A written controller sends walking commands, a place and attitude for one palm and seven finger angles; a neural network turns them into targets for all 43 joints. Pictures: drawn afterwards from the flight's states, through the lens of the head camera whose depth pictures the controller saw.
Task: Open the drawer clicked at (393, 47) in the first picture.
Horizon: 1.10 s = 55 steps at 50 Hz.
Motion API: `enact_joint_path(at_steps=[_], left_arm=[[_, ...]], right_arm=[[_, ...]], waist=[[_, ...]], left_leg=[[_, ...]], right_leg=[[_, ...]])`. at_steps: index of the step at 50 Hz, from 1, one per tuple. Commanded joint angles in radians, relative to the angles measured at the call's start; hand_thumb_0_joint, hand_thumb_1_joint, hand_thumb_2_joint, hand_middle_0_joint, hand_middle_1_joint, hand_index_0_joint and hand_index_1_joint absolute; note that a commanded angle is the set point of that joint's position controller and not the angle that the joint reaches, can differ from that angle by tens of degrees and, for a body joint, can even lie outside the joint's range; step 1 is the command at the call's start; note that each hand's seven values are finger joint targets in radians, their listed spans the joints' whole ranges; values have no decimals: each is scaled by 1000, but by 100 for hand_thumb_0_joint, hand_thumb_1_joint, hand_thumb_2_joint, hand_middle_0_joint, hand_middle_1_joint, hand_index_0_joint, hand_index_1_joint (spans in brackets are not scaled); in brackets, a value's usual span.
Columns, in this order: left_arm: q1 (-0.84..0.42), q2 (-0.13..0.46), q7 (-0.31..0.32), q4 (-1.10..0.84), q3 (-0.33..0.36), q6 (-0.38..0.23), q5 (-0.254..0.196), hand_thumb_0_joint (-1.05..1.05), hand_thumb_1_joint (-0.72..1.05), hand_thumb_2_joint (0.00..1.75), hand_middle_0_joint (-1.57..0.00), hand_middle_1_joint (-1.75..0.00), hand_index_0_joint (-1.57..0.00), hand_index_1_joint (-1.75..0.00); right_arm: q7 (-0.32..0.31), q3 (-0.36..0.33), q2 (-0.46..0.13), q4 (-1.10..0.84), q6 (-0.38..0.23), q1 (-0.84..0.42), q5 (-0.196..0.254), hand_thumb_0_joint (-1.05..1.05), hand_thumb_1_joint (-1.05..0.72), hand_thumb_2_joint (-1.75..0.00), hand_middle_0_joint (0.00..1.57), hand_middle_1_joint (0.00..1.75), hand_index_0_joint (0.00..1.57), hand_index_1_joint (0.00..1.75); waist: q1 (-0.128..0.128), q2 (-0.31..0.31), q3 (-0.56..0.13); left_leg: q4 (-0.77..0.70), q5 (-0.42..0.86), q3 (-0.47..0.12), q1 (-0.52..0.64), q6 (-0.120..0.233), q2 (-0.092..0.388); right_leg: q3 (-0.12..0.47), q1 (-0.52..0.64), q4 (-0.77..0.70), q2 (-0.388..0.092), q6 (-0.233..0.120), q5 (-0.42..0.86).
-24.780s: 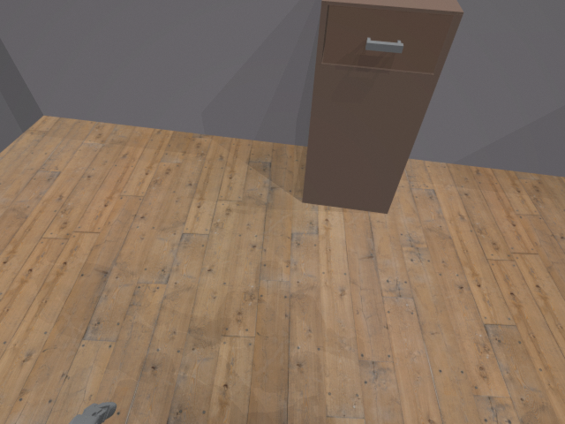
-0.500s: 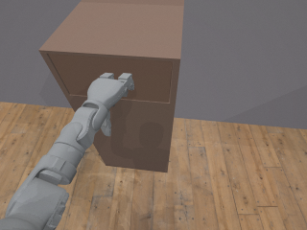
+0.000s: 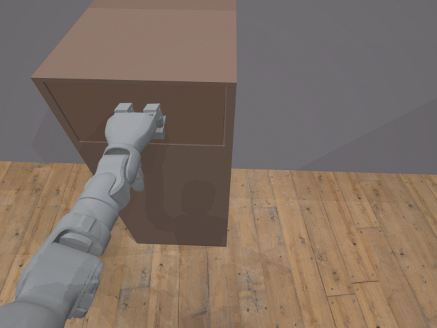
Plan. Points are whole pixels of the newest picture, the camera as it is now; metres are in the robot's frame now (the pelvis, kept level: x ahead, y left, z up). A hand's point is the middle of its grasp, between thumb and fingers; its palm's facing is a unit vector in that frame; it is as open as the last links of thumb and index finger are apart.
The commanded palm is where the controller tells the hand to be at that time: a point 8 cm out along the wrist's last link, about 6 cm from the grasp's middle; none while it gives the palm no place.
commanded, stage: lower the fingers behind the handle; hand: left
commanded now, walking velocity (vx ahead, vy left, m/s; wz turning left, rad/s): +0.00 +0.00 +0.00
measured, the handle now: (140, 125) +0.53 +0.19 +0.05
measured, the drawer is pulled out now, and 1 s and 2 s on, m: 0.00 0.00 0.00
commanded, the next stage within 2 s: lift the fingers back up to retry in 0.58 s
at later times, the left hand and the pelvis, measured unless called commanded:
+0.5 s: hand (141, 149) +0.45 +0.17 +0.06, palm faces +0.02 -0.03 -1.00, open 14.1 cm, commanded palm +0.42 +0.17 +0.09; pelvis -0.01 +0.01 -0.01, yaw +0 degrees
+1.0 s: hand (140, 145) +0.45 +0.17 +0.07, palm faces -0.01 -0.06 -1.00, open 13.9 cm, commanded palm +0.42 +0.18 +0.13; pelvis +0.00 +0.01 +0.00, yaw +0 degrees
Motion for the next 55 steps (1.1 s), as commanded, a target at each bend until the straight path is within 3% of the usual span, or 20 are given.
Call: enact_joint_path(at_steps=[1, 4, 7, 8, 11, 13, 14, 18, 23, 27, 30, 32, 34, 37, 39, 40, 45, 52, 55], left_arm=[[-258, 104, 1, -58, 35, -18, -4, 0, -50, 30, -30, -120, -30, -120], [-277, 84, 20, -24, 16, -1, 2, 0, -50, 30, -30, -120, -30, -120], [-299, 93, 37, -4, 18, 16, 14, 0, -50, 30, -30, -120, -30, -120], [-309, 45, 39, 1, -21, 27, 12, 0, -50, 30, -30, -120, -30, -120], [-320, 90, 48, 1, 21, 42, 13, 0, -50, 30, -30, -120, -30, -120], [-313, 69, 45, 4, 1, 55, 10, 0, -50, 30, -30, -120, -30, -120], [-339, 56, 44, 3, -13, 57, 10, 0, -50, 30, -30, -120, -30, -120], [-296, 58, 30, 26, 0, 62, -1, 0, -50, 30, -30, -120, -30, -120], [-314, 59, 19, 38, -8, 52, 5, 0, -50, 30, -30, -120, -30, -120], [-344, 72, 19, 8, 0, 39, 4, 0, -50, 30, -30, -120, -30, -120], [-324, 19, 21, 1, -34, 35, 6, 0, -50, 30, -30, -120, -30, -120], [-322, 42, 24, 12, -15, 35, 8, 0, -50, 30, -30, -120, -30, -120], [-326, 27, 30, 4, -23, 39, 5, 0, -50, 30, -30, -120, -30, -120], [-408, 83, 38, -54, 10, 40, 3, 0, -50, 30, -30, -120, -30, -120], [-429, 97, 43, -69, 17, 43, 8, 0, -50, 30, -30, -120, -30, -120], [-439, 77, 41, -83, 1, 45, 2, 0, -50, 30, -30, -120, -30, -120], [-501, 135, 37, -125, 39, 36, -10, 0, -50, 30, -30, -120, -30, -120], [-472, 199, 20, -239, 99, -13, -18, 0, -50, 30, -30, -120, -30, -120], [-466, 188, 22, -324, 92, -24, -20, 0, -50, 30, -30, -120, -30, -120]], right_arm=[[-1, -55, -141, -105, -40, 10, -13, 0, -90, -90, 20, 30, 20, 30], [4, -56, -146, -98, -43, 19, -10, 0, -90, -90, 20, 30, 20, 30], [8, -59, -150, -92, -44, 31, -10, 0, -90, -90, 20, 30, 20, 30], [10, -59, -146, -92, -44, 30, -11, 0, -90, -90, 20, 30, 20, 30], [13, -63, -152, -86, -42, 34, -16, 0, -90, -90, 20, 30, 20, 30], [12, -59, -145, -93, -38, 32, -13, 0, -90, -90, 20, 30, 20, 30], [13, -59, -145, -90, -36, 33, -14, 0, -90, -90, 20, 30, 20, 30], [9, -55, -146, -99, -33, 30, -12, 0, -90, -90, 20, 30, 20, 30], [5, -50, -146, -102, -37, 32, -8, 0, -90, -90, 20, 30, 20, 30], [5, -50, -145, -104, -44, 38, -13, 0, -90, -90, 20, 30, 20, 30], [10, -53, -138, -105, -45, 38, -14, 0, -90, -90, 20, 30, 20, 30], [10, -54, -141, -102, -44, 42, -14, 0, -90, -90, 20, 30, 20, 30], [13, -54, -140, -103, -45, 44, -14, 0, -90, -90, 20, 30, 20, 30], [10, -56, -141, -106, -47, 34, -13, 0, -90, -90, 20, 30, 20, 30], [5, -55, -137, -103, -46, 30, -11, 0, -90, -90, 20, 30, 20, 30], [4, -55, -134, -107, -48, 23, -11, 0, -90, -90, 20, 30, 20, 30], [-5, -51, -136, -102, -53, 16, -9, 0, -90, -90, 20, 30, 20, 30], [-4, -56, -132, -110, -63, -4, -10, 0, -90, -90, 20, 30, 20, 30], [5, -60, -129, -112, -67, -19, -12, 0, -90, -90, 20, 30, 20, 30]], waist=[[-9, -86, -244], [-23, -92, -199], [-24, -80, -220], [-35, -70, -212], [-25, -52, -252], [-25, -54, -260], [-38, -64, -249], [-29, -105, -235], [-39, -100, -185], [-36, -75, -232], [-36, -61, -231], [-37, -79, -222], [-34, -78, -229], [-31, -45, -261], [-29, -42, -279], [-31, -34, -276], [-28, -49, -294], [11, -21, -357], [19, 6, -383]], left_leg=[[-41, 273, -27, 108, -34, 58], [-36, 219, -26, 76, -35, 59], [-26, 224, -31, 70, -35, 57], [-22, 216, -29, 75, -36, 57], [-15, 241, -33, 86, -37, 59], [-14, 235, -27, 80, -37, 57], [-15, 227, -31, 81, -37, 60], [-21, 215, -31, 63, -33, 58], [-28, 172, -41, 55, -31, 62], [-21, 180, -37, 63, -30, 62], [-14, 205, -40, 84, -35, 65], [-12, 208, -46, 80, -36, 67], [-15, 202, -46, 79, -36, 66], [-25, 202, -48, 102, -35, 67], [-30, 215, -48, 120, -35, 67], [-34, 224, -48, 133, -36, 67], [-54, 255, -53, 159, -34, 68], [-66, 409, -53, 242, -42, 71], [-67, 505, -54, 300, -53, 75]], right_leg=[[34, 110, -71, -50, 11, 222], [30, 56, -71, -48, 14, 169], [29, 45, -57, -45, 10, 166], [24, 24, -58, -44, 12, 156], [26, 36, -48, -41, 8, 170], [28, 49, -48, -43, 11, 177], [23, 36, -48, -43, 12, 167], [25, 60, -54, -42, 15, 171], [21, 15, -60, -41, 13, 113], [25, 29, -50, -44, 14, 121], [20, 7, -46, -40, 12, 130], [17, 1, -42, -38, 12, 130], [13, 2, -42, -37, 11, 123], [20, 26, -48, -41, 11, 118], [21, 43, -52, -42, 11, 126], [21, 44, -57, -42, 11, 132], [21, 92, -69, -43, 12, 163], [23, 171, -75, -45, 8, 271], [19, 182, -77, -43, 8, 319]])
